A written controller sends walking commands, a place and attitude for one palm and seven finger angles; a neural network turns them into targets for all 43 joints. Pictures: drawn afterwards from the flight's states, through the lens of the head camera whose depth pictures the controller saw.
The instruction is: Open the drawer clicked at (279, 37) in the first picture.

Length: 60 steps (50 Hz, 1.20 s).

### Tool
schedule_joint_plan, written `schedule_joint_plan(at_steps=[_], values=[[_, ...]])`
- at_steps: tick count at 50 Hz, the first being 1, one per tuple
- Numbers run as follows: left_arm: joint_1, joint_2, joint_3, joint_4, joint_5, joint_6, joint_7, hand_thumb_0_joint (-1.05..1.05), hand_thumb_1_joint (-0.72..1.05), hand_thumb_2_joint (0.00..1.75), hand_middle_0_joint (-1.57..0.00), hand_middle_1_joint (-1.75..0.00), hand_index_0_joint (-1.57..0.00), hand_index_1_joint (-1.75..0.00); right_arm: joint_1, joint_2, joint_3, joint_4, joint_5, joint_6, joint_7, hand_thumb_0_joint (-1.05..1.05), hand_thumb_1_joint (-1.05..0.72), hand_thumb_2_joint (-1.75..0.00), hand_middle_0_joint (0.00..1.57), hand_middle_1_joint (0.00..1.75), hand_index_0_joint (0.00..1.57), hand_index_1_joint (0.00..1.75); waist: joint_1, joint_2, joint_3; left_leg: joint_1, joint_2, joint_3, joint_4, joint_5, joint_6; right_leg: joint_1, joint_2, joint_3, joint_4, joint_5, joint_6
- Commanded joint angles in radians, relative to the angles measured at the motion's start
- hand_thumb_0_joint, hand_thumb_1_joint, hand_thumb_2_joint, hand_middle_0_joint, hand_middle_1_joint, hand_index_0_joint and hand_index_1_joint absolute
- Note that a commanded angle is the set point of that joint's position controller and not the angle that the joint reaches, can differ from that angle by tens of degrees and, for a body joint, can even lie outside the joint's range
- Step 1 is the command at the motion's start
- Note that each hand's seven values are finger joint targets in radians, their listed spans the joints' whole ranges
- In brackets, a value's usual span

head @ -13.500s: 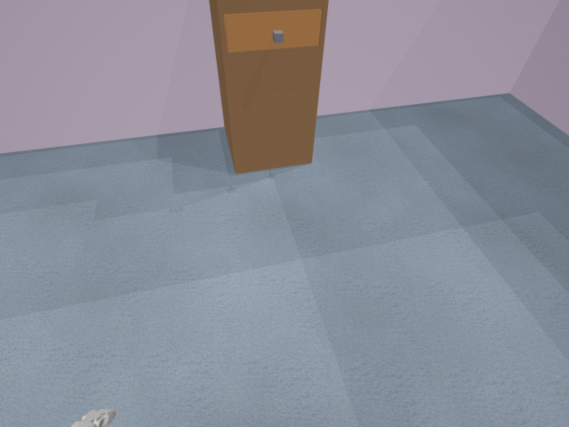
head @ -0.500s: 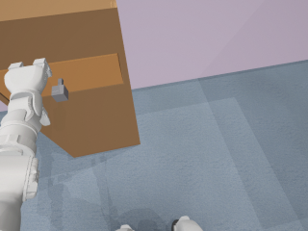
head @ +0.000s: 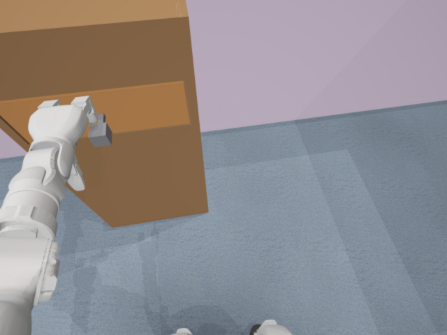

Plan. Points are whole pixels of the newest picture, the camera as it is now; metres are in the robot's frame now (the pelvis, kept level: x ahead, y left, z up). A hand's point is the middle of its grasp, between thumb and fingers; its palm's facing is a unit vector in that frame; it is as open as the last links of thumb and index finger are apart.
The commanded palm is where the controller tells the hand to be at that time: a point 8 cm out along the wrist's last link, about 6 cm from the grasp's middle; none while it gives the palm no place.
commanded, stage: move the hooked fingers above the handle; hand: left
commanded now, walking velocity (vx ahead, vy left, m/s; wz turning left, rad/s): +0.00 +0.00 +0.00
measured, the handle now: (101, 128) +0.54 +0.26 -0.02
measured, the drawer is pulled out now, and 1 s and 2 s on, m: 0.00 0.00 0.00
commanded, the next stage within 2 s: none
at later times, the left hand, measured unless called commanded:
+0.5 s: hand (92, 124) +0.50 +0.25 +0.04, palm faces -0.01 -0.07 -1.00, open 13.8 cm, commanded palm +0.48 +0.27 +0.10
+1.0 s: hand (82, 127) +0.49 +0.27 +0.04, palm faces -0.04 -0.02 -1.00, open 13.9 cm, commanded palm +0.48 +0.26 +0.09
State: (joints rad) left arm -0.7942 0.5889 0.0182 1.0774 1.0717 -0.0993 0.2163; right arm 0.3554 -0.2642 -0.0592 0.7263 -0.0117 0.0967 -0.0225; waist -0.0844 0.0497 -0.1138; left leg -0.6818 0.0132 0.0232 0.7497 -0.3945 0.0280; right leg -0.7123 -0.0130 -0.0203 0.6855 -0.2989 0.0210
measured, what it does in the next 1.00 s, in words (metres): stands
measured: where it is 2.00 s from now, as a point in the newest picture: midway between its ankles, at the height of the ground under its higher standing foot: outside the picture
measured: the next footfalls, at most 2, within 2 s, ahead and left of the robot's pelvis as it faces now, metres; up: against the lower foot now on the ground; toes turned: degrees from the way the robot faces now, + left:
none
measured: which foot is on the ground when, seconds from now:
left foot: down 0.00-1.00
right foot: down 0.00-1.00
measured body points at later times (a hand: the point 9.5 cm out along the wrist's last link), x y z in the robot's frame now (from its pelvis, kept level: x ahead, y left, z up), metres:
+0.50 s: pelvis +0.00 +0.00 -0.01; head +0.11 +0.01 +0.43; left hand +0.49 +0.25 +0.10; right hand -0.01 -0.27 -0.13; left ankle -0.03 +0.10 -0.71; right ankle +0.01 -0.14 -0.71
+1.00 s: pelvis +0.00 +0.00 -0.01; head +0.11 +0.01 +0.43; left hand +0.49 +0.26 +0.09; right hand +0.01 -0.29 -0.13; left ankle -0.03 +0.10 -0.71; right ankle +0.01 -0.14 -0.71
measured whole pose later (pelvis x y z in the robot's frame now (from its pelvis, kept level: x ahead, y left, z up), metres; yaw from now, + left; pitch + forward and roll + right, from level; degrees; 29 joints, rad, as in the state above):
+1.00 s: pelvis +0.00 +0.00 -0.01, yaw +1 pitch +20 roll -2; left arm -0.92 0.60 0.01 1.15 1.10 -0.12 0.29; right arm 0.33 -0.28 -0.05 0.72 -0.02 0.08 -0.02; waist -0.12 0.03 -0.12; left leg -0.75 0.01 0.00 0.81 -0.41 0.02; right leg -0.77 -0.01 -0.04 0.73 -0.32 0.01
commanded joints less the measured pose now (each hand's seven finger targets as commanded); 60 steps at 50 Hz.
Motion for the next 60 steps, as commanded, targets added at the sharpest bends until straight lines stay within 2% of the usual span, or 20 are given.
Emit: schedule_joint_plan(at_steps=[1, 4, 5, 10, 15, 17, 20, 21, 23, 25, 28, 31, 33, 36, 40, 43, 45, 53, 57, 60], values=[[-0.582, 0.312, 0.086, -0.323, 0.007, -0.103, 0.076, 0.00, -0.50, 0.30, -0.30, -1.20, -0.30, -1.20, 0.159, -0.176, -0.058, -0.034, -0.014, -0.026, -0.033, 0.00, -0.90, -0.90, 0.20, 0.30, 0.20, 0.30, -0.056, 0.096, -0.449, 0.302, -0.021, -0.044, -0.042, 0.485, 0.006, 0.171, 0.051, -0.010, -0.026, 0.282, -0.049], [-0.541, 0.326, 0.105, -0.192, 0.021, -0.060, 0.134, 0.00, -0.50, 0.30, -0.30, -1.20, -0.30, -1.20, 0.142, -0.174, -0.038, -0.019, -0.019, -0.023, -0.016, 0.00, -0.90, -0.90, 0.20, 0.30, 0.20, 0.30, -0.046, 0.126, -0.352, 0.215, -0.027, -0.042, -0.038, 0.423, -0.004, 0.109, 0.053, -0.029, -0.006, 0.216, -0.057], [-0.527, 0.377, 0.150, -0.155, 0.024, -0.035, 0.150, 0.00, -0.50, 0.30, -0.30, -1.20, -0.30, -1.20, 0.139, -0.182, -0.033, -0.016, -0.022, -0.020, -0.010, 0.00, -0.90, -0.90, 0.20, 0.30, 0.20, 0.30, -0.031, 0.099, -0.359, 0.182, -0.028, -0.038, -0.037, 0.425, -0.004, 0.134, 0.052, -0.032, 0.003, 0.227, -0.058], [-0.449, 0.292, 0.060, 0.012, 0.026, 0.106, 0.118, 0.00, -0.50, 0.30, -0.30, -1.20, -0.30, -1.20, 0.146, -0.188, -0.030, -0.038, -0.013, -0.013, 0.011, 0.00, -0.90, -0.90, 0.20, 0.30, 0.20, 0.30, -0.030, 0.060, -0.422, 0.172, -0.024, -0.013, -0.032, 0.482, -0.010, 0.197, 0.053, -0.032, 0.008, 0.312, -0.051], [-0.539, 0.194, -0.025, -0.149, -0.012, 0.030, 0.004, 0.00, -0.50, 0.30, -0.30, -1.20, -0.30, -1.20, 0.184, -0.181, -0.053, -0.052, -0.005, -0.020, -0.012, 0.00, -0.90, -0.90, 0.20, 0.30, 0.20, 0.30, -0.080, 0.001, -0.490, 0.276, -0.006, -0.034, -0.027, 0.535, 0.005, 0.213, 0.055, -0.014, -0.029, 0.349, -0.037], [-0.588, 0.254, 0.024, -0.262, -0.017, -0.047, -0.004, 0.00, -0.50, 0.30, -0.30, -1.20, -0.30, -1.20, 0.192, -0.181, -0.061, -0.045, -0.010, -0.025, -0.025, 0.00, -0.90, -0.90, 0.20, 0.30, 0.20, 0.30, -0.072, 0.041, -0.522, 0.315, -0.008, -0.042, -0.022, 0.543, 0.007, 0.207, 0.056, -0.006, -0.025, 0.343, -0.038], [-0.552, 0.384, 0.155, -0.342, -0.006, -0.119, 0.044, 0.00, -0.50, 0.30, -0.30, -1.20, -0.30, -1.20, 0.179, -0.183, -0.055, -0.037, -0.026, -0.019, -0.030, 0.00, -0.90, -0.90, 0.20, 0.30, 0.20, 0.30, -0.023, 0.112, -0.535, 0.314, -0.011, -0.050, -0.007, 0.639, -0.006, 0.192, 0.057, -0.009, 0.010, 0.356, -0.050], [-0.542, 0.370, 0.154, -0.334, 0.003, -0.121, 0.074, 0.00, -0.50, 0.30, -0.30, -1.20, -0.30, -1.20, 0.175, -0.176, -0.051, -0.033, -0.028, -0.016, -0.025, 0.00, -0.90, -0.90, 0.20, 0.30, 0.20, 0.30, -0.022, 0.137, -0.504, 0.295, -0.011, -0.054, -0.003, 0.659, -0.013, 0.165, 0.057, -0.019, 0.023, 0.346, -0.051], [-0.478, 0.380, 0.187, -0.255, 0.014, -0.084, 0.136, 0.00, -0.50, 0.30, -0.30, -1.20, -0.30, -1.20, 0.157, -0.179, -0.043, -0.015, -0.035, -0.010, -0.002, 0.00, -0.90, -0.90, 0.20, 0.30, 0.20, 0.30, -0.004, 0.150, -0.421, 0.235, -0.010, -0.050, 0.003, 0.640, -0.020, 0.124, 0.058, -0.036, 0.041, 0.313, -0.055], [-0.416, 0.447, 0.238, -0.184, 0.022, -0.013, 0.178, 0.00, -0.50, 0.30, -0.30, -1.20, -0.30, -1.20, 0.137, -0.186, -0.033, -0.020, -0.038, 0.002, 0.015, 0.00, -0.90, -0.90, 0.20, 0.30, 0.20, 0.30, 0.030, 0.113, -0.436, 0.162, -0.023, -0.028, 0.002, 0.608, -0.015, 0.198, 0.058, -0.034, 0.052, 0.347, -0.057], [-0.346, 0.352, 0.138, -0.054, 0.022, 0.105, 0.175, 0.00, -0.50, 0.30, -0.30, -1.20, -0.30, -1.20, 0.128, -0.183, -0.032, -0.035, -0.021, 0.005, 0.026, 0.00, -0.90, -0.90, 0.20, 0.30, 0.20, 0.30, 0.014, 0.036, -0.433, 0.103, -0.029, 0.005, -0.025, 0.507, -0.009, 0.266, 0.052, -0.029, 0.029, 0.379, -0.049], [-0.398, 0.426, 0.160, -0.075, 0.007, 0.132, 0.130, 0.00, -0.50, 0.30, -0.30, -1.20, -0.30, -1.20, 0.124, -0.197, -0.026, -0.047, -0.008, 0.015, 0.019, 0.00, -0.90, -0.90, 0.20, 0.30, 0.20, 0.30, 0.017, -0.017, -0.485, 0.091, -0.031, 0.015, -0.050, 0.446, 0.003, 0.357, 0.043, -0.006, 0.008, 0.398, -0.039], [-0.453, 0.411, 0.131, -0.127, 0.000, 0.108, 0.087, 0.00, -0.50, 0.30, -0.30, -1.20, -0.30, -1.20, 0.128, -0.198, -0.033, -0.056, 0.002, 0.007, 0.000, 0.00, -0.90, -0.90, 0.20, 0.30, 0.20, 0.30, -0.013, -0.045, -0.489, 0.118, -0.029, 0.014, -0.060, 0.417, 0.015, 0.371, 0.040, 0.003, -0.016, 0.400, -0.031], [-0.523, 0.339, 0.074, -0.252, -0.001, 0.004, 0.034, 0.00, -0.50, 0.30, -0.30, -1.20, -0.30, -1.20, 0.148, -0.187, -0.051, -0.059, 0.001, -0.009, -0.026, 0.00, -0.90, -0.90, 0.20, 0.30, 0.20, 0.30, -0.051, 0.014, -0.515, 0.228, -0.023, -0.005, -0.053, 0.458, 0.021, 0.317, 0.045, 0.009, -0.035, 0.385, -0.032], [-0.560, 0.219, -0.004, -0.280, 0.003, -0.091, 0.030, 0.00, -0.50, 0.30, -0.30, -1.20, -0.30, -1.20, 0.165, -0.170, -0.059, -0.038, -0.003, -0.029, -0.042, 0.00, -0.90, -0.90, 0.20, 0.30, 0.20, 0.30, -0.088, 0.069, -0.416, 0.308, -0.014, -0.036, -0.036, 0.462, 0.010, 0.141, 0.055, -0.010, -0.045, 0.268, -0.043], [-0.537, 0.204, 0.001, -0.171, 0.001, -0.076, 0.070, 0.00, -0.50, 0.30, -0.30, -1.20, -0.30, -1.20, 0.172, -0.169, -0.050, -0.021, -0.005, -0.033, -0.029, 0.00, -0.90, -0.90, 0.20, 0.30, 0.20, 0.30, -0.084, 0.079, -0.320, 0.248, -0.018, -0.046, -0.039, 0.396, 0.000, 0.074, 0.057, -0.026, -0.035, 0.200, -0.049], [-0.534, 0.257, 0.043, -0.107, 0.007, -0.043, 0.097, 0.00, -0.50, 0.30, -0.30, -1.20, -0.30, -1.20, 0.169, -0.178, -0.040, -0.016, -0.009, -0.029, -0.020, 0.00, -0.90, -0.90, 0.20, 0.30, 0.20, 0.30, -0.066, 0.085, -0.314, 0.198, -0.024, -0.040, -0.040, 0.384, -0.003, 0.082, 0.056, -0.028, -0.022, 0.197, -0.056], [-0.552, 0.332, 0.091, -0.154, 0.030, 0.043, 0.114, 0.00, -0.50, 0.30, -0.30, -1.20, -0.30, -1.20, 0.170, -0.185, -0.041, -0.048, -0.020, -0.026, 0.002, 0.00, -0.90, -0.90, 0.20, 0.30, 0.20, 0.30, -0.030, 0.117, -0.557, 0.243, -0.017, -0.023, 0.002, 0.582, -0.008, 0.219, 0.054, -0.020, 0.028, 0.377, -0.046], [-0.540, 0.331, 0.099, -0.199, 0.015, 0.017, 0.091, 0.00, -0.50, 0.30, -0.30, -1.20, -0.30, -1.20, 0.176, -0.186, -0.049, -0.042, -0.017, -0.022, -0.007, 0.00, -0.90, -0.90, 0.20, 0.30, 0.20, 0.30, -0.041, 0.071, -0.554, 0.256, -0.013, -0.030, -0.004, 0.579, 0.001, 0.234, 0.055, -0.014, 0.011, 0.382, -0.040], [-0.508, 0.361, 0.134, -0.216, 0.009, 0.001, 0.092, 0.00, -0.50, 0.30, -0.30, -1.20, -0.30, -1.20, 0.171, -0.189, -0.047, -0.030, -0.020, -0.019, -0.007, 0.00, -0.90, -0.90, 0.20, 0.30, 0.20, 0.30, -0.024, 0.071, -0.529, 0.242, -0.014, -0.027, -0.012, 0.581, 0.004, 0.245, 0.055, -0.012, 0.006, 0.383, -0.043]])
